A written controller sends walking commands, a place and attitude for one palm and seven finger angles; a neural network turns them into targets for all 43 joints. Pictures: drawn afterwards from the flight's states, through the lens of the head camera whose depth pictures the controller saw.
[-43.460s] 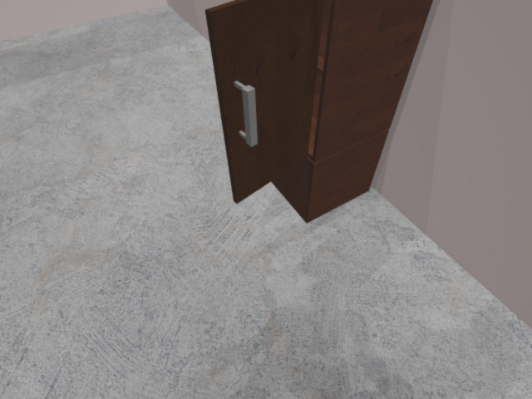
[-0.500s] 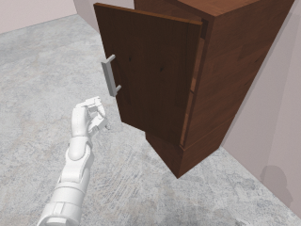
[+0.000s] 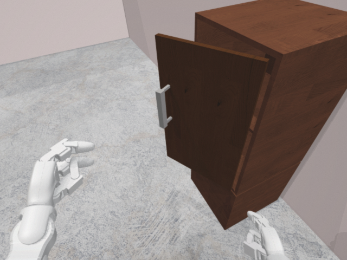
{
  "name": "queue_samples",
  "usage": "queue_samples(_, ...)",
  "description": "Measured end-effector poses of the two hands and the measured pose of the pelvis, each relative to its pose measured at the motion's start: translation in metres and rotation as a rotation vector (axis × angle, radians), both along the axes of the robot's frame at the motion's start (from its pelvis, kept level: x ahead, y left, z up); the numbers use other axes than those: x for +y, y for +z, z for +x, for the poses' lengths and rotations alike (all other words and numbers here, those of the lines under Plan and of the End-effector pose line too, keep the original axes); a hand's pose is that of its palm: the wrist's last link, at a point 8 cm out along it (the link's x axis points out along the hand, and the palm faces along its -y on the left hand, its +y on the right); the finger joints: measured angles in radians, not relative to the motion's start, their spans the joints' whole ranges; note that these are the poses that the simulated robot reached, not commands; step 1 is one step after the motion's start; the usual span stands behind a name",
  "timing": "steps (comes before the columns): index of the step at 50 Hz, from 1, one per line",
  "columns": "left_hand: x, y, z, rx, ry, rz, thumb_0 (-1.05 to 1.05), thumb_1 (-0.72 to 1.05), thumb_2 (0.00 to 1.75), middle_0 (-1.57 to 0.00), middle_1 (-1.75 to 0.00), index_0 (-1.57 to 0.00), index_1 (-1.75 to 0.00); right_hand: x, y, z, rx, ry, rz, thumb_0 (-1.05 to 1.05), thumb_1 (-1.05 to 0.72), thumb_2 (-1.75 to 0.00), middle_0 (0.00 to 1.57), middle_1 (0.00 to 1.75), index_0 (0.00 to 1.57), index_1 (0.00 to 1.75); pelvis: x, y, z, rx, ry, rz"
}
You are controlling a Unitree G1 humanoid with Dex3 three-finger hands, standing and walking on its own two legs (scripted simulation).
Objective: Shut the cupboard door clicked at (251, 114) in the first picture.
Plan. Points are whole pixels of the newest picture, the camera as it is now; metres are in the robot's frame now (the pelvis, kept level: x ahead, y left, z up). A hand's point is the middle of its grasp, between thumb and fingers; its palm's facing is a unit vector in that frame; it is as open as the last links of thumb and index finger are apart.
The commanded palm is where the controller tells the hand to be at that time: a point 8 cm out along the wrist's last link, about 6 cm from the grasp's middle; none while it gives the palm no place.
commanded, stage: draw the hand back to the body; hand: left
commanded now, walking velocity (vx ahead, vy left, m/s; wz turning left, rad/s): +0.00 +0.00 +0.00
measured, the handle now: (165, 106) +0.63 +0.11 +0.00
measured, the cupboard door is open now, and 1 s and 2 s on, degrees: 28 28 28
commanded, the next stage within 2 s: step back with the hand held close in 0.56 s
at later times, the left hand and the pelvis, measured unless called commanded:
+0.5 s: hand (47, 192) +0.18 +0.25 +0.15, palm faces +0.44 -0.81 -0.38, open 7.4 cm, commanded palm +0.14 +0.29 +0.17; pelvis -0.01 -0.01 +0.00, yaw +0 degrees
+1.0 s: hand (41, 190) +0.19 +0.26 +0.15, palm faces +0.37 -0.79 -0.48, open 7.4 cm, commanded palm +0.13 +0.30 +0.17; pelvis -0.01 +0.00 +0.00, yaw -1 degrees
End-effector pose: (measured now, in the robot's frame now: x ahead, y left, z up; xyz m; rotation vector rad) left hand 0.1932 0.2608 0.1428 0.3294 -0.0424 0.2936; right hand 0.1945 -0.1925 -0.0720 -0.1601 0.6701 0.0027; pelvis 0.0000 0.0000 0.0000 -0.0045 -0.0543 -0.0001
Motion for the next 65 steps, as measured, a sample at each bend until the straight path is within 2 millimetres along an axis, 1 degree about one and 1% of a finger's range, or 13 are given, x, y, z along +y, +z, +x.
queue_samples(4,0.017,0.013,-0.018,-0.015,0.067,0.056,0.01,0.89,0.89,-0.58,-0.70,-0.58,-0.70,-0.003,-0.008,-0.009,0.028,-0.004,-0.001,0.02,-0.90,-0.90,0.21,0.30,0.20,0.30,0.000,0.000,0.001,-0.003,0.000,-0.001)
queue_samples(9,0.034,0.030,-0.041,-0.035,0.137,0.132,0.01,0.89,0.89,-0.44,-0.55,-0.44,-0.56,-0.014,-0.015,-0.020,0.052,-0.030,-0.011,0.02,-0.90,-0.90,0.21,0.30,0.20,0.30,-0.001,0.000,0.001,-0.003,-0.002,-0.001)
queue_samples(12,0.042,0.038,-0.054,-0.047,0.174,0.172,0.01,0.89,0.89,-0.37,-0.47,-0.36,-0.47,-0.022,-0.017,-0.024,0.052,-0.046,-0.021,0.02,-0.90,-0.90,0.21,0.30,0.20,0.30,-0.002,0.000,0.001,-0.003,-0.002,-0.001)
queue_samples(14,0.043,0.038,-0.059,-0.051,0.194,0.175,0.01,0.89,0.89,-0.32,-0.42,-0.32,-0.42,-0.027,-0.017,-0.026,0.050,-0.050,-0.030,0.02,-0.91,-0.90,0.21,0.30,0.20,0.30,-0.003,0.000,-0.001,-0.005,0.001,-0.001)
queue_samples(17,0.040,0.032,-0.060,-0.051,0.205,0.149,0.01,0.89,0.89,-0.27,-0.37,-0.27,-0.37,-0.034,-0.017,-0.028,0.046,-0.053,-0.046,0.02,-0.91,-0.90,0.20,0.29,0.20,0.30,-0.004,-0.001,-0.003,-0.007,0.004,0.001)
queue_samples(22,0.029,0.023,-0.055,-0.050,0.174,0.108,0.01,0.89,0.89,-0.23,-0.32,-0.23,-0.33,-0.041,-0.012,-0.027,0.020,-0.068,-0.060,0.02,-0.91,-0.90,0.20,0.29,0.20,0.30,-0.009,-0.001,-0.006,-0.009,0.001,0.003)
queue_samples(29,0.021,0.028,-0.050,-0.075,0.132,0.122,0.01,0.89,0.89,-0.22,-0.30,-0.21,-0.31,-0.044,-0.004,-0.024,-0.025,-0.082,-0.052,0.02,-0.91,-0.90,0.20,0.29,0.20,0.30,-0.015,0.000,-0.006,-0.014,-0.009,0.001)
queue_samples(36,0.021,0.031,-0.051,-0.072,0.141,0.136,0.01,0.89,0.89,-0.21,-0.30,-0.21,-0.30,-0.044,-0.006,-0.023,-0.016,-0.076,-0.041,0.02,-0.91,-0.90,0.20,0.29,0.20,0.30,-0.017,0.000,-0.005,-0.004,-0.008,-0.002)
queue_samples(40,0.026,0.032,-0.050,-0.086,0.134,0.176,0.01,0.89,0.89,-0.21,-0.30,-0.21,-0.30,-0.047,-0.011,-0.025,0.023,-0.089,-0.053,0.02,-0.90,-0.90,0.21,0.30,0.20,0.30,-0.014,-0.002,-0.006,0.035,0.005,-0.017)
queue_samples(46,0.034,0.024,-0.047,-0.049,0.107,0.192,0.01,0.89,0.89,-0.21,-0.30,-0.21,-0.30,-0.051,-0.017,-0.035,0.089,-0.143,-0.087,0.02,-0.91,-0.90,0.21,0.30,0.20,0.30,-0.003,-0.004,-0.008,0.065,-0.002,-0.012)
queue_samples(51,0.041,0.028,-0.046,-0.050,0.069,0.221,0.01,0.89,0.89,-0.22,-0.30,-0.21,-0.30,-0.047,-0.014,-0.046,0.106,-0.175,-0.103,0.02,-0.91,-0.90,0.20,0.29,0.20,0.30,0.006,-0.005,-0.016,0.071,-0.015,-0.006)
queue_samples(57,0.050,0.032,-0.056,-0.088,0.039,0.243,0.01,0.89,0.89,-0.22,-0.30,-0.21,-0.30,-0.038,-0.006,-0.063,0.091,-0.187,-0.111,0.02,-0.91,-0.90,0.20,0.29,0.20,0.30,0.013,-0.007,-0.032,0.079,-0.023,-0.010)
queue_samples(65,0.061,0.026,-0.089,-0.137,0.054,0.245,0.01,0.89,0.89,-0.22,-0.30,-0.21,-0.30,-0.031,-0.003,-0.089,0.068,-0.162,-0.144,0.02,-0.90,-0.90,0.21,0.30,0.20,0.30,0.019,-0.012,-0.058,0.074,-0.013,-0.023)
